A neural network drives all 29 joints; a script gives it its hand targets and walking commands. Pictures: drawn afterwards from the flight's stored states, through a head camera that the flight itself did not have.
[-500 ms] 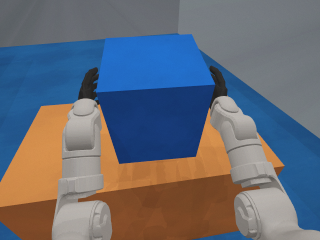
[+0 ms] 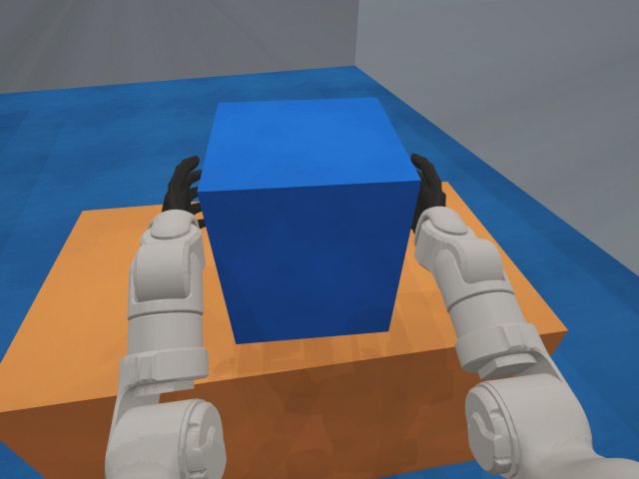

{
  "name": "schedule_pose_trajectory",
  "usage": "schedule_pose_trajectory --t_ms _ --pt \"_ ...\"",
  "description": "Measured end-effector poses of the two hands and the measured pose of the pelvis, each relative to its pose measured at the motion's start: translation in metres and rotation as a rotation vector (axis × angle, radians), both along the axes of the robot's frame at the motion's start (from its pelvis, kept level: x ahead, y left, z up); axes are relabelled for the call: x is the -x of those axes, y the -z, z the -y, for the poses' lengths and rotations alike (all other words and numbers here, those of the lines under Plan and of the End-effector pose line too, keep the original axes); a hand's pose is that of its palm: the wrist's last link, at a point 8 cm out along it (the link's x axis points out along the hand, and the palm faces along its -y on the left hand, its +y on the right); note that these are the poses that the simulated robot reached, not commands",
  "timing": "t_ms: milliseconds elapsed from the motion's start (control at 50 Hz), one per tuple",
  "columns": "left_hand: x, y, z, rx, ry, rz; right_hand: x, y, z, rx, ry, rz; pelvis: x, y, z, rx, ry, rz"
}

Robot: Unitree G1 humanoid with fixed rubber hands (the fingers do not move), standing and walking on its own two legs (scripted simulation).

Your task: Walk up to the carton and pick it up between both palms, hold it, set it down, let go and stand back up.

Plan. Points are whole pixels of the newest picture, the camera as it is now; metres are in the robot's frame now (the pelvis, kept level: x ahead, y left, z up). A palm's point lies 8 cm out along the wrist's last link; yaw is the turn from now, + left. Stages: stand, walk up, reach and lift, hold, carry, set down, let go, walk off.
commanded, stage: hold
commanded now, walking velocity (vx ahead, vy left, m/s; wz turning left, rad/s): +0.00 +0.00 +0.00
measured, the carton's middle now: (306, 221) +0.41 +0.02 +0.17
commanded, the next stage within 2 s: set down in 1.68 s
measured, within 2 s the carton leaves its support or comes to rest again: neither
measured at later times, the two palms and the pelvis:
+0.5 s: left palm (176, 202) +0.36 +0.17 +0.23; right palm (434, 196) +0.37 -0.13 +0.23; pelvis +0.00 +0.00 +0.00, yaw +0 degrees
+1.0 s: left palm (179, 216) +0.36 +0.17 +0.21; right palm (428, 211) +0.37 -0.13 +0.20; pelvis +0.00 +0.00 +0.00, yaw +0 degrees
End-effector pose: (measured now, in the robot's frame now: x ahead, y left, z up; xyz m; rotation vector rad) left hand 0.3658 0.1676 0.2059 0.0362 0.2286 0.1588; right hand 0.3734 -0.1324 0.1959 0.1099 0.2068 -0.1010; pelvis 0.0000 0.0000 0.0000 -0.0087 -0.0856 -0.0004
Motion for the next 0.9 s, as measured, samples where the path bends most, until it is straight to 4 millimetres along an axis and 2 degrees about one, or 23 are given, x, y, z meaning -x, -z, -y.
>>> schedule_pose_trajectory --t_ms 60,160,200,240,340,380,500,540,580,660,700,760,860,900 --pt "-0.001 0.000 0.000 -0.008 -0.001 0.002 -0.001 0.000 0.000 -0.001 0.000 0.002 -0.001 0.000 0.000 0.000 0.000 -0.001" --pt "0.002 -0.026 0.002 -0.039 0.001 0.110 0.000 -0.028 0.002 -0.002 0.000 0.113 -0.002 0.000 0.000 -0.001 0.000 -0.002" --pt "0.004 -0.030 0.002 -0.037 0.001 0.127 0.002 -0.033 0.002 -0.002 -0.001 0.129 -0.001 0.000 0.000 0.000 0.000 -0.001" --pt "0.004 -0.025 0.001 -0.020 0.003 0.102 0.002 -0.028 0.002 -0.001 -0.001 0.104 0.000 0.000 0.000 0.000 0.000 0.001" --pt "0.003 0.002 -0.002 0.007 0.000 -0.018 0.002 0.002 -0.002 0.002 -0.003 -0.018 0.001 0.000 0.000 0.000 0.000 0.003" --pt "0.003 0.003 -0.002 -0.003 -0.005 -0.019 0.002 0.004 -0.002 0.000 -0.002 -0.018 0.001 0.000 0.000 0.000 0.000 0.003" --pt "0.005 -0.027 0.002 -0.044 0.003 0.111 0.003 -0.029 0.002 0.001 0.002 0.115 0.000 0.000 0.000 0.000 0.000 0.002" --pt "0.004 -0.029 0.002 -0.033 0.003 0.119 0.003 -0.033 0.002 0.006 0.003 0.122 0.000 0.000 0.000 0.000 0.000 0.002" --pt "0.003 -0.023 0.001 -0.010 0.003 0.087 0.002 -0.027 0.001 0.013 0.002 0.090 0.001 0.000 0.000 0.000 0.000 0.003" --pt "0.001 0.002 -0.002 0.017 -0.001 -0.020 0.001 0.001 -0.003 0.015 -0.001 -0.019 0.001 0.000 0.000 0.000 0.000 0.004" --pt "-0.001 0.007 -0.003 0.011 -0.005 -0.038 -0.001 0.007 -0.003 0.013 -0.002 -0.038 0.001 0.000 0.000 0.000 0.000 0.003" --pt "-0.002 -0.004 -0.001 -0.029 0.001 0.004 -0.003 -0.002 -0.002 0.011 0.000 0.005 0.000 0.000 0.000 0.000 0.000 0.001" --pt "0.002 -0.035 0.003 -0.055 0.005 0.143 -0.001 -0.040 0.003 0.003 0.003 0.147 -0.002 0.000 0.000 0.000 0.000 0.000" --pt "0.002 -0.035 0.003 -0.030 0.003 0.137 0.000 -0.040 0.003 0.004 0.003 0.140 -0.001 0.000 0.001 -0.001 0.000 0.000"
